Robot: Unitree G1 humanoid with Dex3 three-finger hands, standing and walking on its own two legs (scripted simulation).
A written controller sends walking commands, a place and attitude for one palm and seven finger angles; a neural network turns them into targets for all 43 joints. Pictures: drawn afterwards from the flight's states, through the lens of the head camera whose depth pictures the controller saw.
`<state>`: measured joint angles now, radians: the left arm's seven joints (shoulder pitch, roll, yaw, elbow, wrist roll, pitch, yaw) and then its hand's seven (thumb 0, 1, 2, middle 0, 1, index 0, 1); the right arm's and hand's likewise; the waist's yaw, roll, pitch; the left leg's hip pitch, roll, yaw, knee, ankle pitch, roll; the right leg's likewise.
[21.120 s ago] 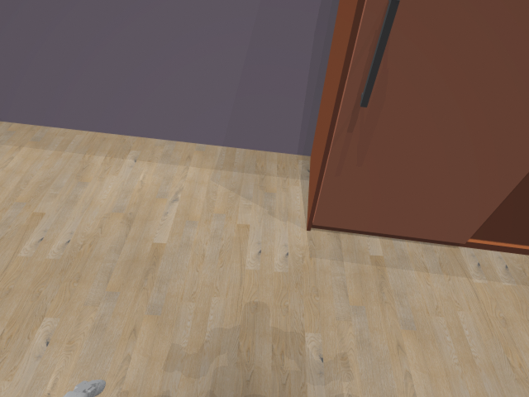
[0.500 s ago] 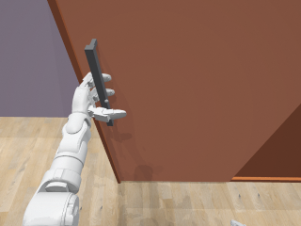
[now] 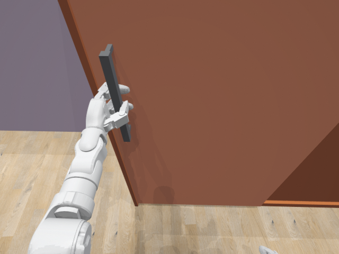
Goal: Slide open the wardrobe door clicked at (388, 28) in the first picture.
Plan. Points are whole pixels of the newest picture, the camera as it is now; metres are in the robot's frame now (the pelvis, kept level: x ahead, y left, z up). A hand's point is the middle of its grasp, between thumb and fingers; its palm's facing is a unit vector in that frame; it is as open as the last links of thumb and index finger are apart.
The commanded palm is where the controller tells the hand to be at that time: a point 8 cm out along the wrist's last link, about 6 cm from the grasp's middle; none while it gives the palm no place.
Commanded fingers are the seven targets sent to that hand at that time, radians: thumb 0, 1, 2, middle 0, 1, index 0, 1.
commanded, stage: grip the handle and tug to test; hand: left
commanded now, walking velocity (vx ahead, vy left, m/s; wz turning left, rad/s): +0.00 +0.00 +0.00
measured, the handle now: (119, 100) +0.47 +0.14 +0.11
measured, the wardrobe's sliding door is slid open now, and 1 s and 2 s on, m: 0.00 0.00 0.00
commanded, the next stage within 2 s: tug the door sideways, standing still in 0.66 s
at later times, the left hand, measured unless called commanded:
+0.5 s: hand (124, 114) +0.41 +0.12 +0.12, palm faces -0.02 -1.00 +0.01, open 5.7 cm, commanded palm +0.37 +0.17 +0.12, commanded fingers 0.00 0.90 0.90 -0.45 -1.40 -0.45 -1.40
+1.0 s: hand (125, 114) +0.41 +0.12 +0.12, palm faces +0.01 -1.00 +0.00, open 5.7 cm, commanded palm +0.39 +0.15 +0.12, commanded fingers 0.00 0.90 0.90 -0.45 -1.40 -0.45 -1.40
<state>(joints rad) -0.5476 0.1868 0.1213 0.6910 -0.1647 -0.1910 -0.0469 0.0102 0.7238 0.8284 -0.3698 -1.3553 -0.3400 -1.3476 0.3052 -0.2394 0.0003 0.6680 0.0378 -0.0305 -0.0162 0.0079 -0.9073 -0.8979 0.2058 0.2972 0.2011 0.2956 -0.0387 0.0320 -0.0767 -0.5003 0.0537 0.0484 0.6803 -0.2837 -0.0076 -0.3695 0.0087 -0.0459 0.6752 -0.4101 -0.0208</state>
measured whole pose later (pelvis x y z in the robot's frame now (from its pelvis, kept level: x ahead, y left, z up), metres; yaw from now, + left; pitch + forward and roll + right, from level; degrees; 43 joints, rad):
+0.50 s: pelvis +0.01 +0.00 +0.00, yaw -1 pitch +6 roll +0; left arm -0.45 0.20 0.16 0.58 -0.18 -0.14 -0.07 0.02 0.76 0.81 -0.34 -1.38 -0.34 -1.35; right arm 0.30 -0.24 0.00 0.63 0.04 -0.01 -0.02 0.01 -0.91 -0.90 0.21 0.30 0.20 0.30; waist -0.05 0.03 -0.09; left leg -0.45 0.06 0.07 0.64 -0.29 -0.01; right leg -0.33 0.02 -0.02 0.64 -0.41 -0.03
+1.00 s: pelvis +0.04 +0.00 +0.01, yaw +1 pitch +6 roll +0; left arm -0.33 0.13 0.06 0.32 -0.15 -0.03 -0.01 0.02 0.75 0.83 -0.35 -1.37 -0.35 -1.36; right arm 0.25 -0.24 -0.01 0.62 0.03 0.02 -0.02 0.01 -0.91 -0.90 0.20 0.30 0.20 0.30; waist 0.00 0.03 -0.07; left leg -0.41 0.04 0.04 0.62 -0.32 -0.01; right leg -0.27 0.00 -0.05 0.61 -0.42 -0.02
